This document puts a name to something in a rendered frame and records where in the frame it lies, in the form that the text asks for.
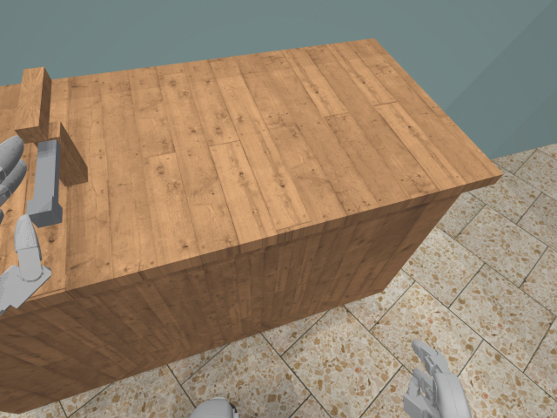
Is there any robot left hand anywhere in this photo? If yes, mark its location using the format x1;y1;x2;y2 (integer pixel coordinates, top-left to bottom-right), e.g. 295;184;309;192
0;136;51;316

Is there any tap lever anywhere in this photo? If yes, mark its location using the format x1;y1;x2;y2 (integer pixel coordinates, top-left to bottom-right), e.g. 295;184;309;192
26;139;63;228

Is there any robot right hand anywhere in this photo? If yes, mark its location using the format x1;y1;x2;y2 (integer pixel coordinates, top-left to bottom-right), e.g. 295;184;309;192
403;340;472;418

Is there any counter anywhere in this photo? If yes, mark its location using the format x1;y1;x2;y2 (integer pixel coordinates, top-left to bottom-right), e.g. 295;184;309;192
0;38;503;414

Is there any robot left thigh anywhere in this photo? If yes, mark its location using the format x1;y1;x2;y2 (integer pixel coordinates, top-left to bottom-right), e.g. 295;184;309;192
189;400;238;418

